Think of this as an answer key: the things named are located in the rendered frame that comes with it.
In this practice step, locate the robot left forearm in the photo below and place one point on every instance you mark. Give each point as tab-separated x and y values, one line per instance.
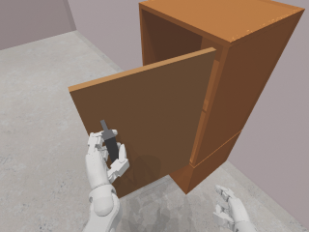
105	211

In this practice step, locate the left robot hand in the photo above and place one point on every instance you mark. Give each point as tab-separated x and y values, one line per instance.
96	158

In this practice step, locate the robot right forearm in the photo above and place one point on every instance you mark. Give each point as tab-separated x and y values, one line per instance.
245	226

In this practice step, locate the cupboard door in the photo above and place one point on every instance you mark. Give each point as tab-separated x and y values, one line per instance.
155	109

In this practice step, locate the right robot hand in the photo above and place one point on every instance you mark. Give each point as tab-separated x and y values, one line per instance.
227	216

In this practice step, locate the handle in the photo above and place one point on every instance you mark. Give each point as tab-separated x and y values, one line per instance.
110	142

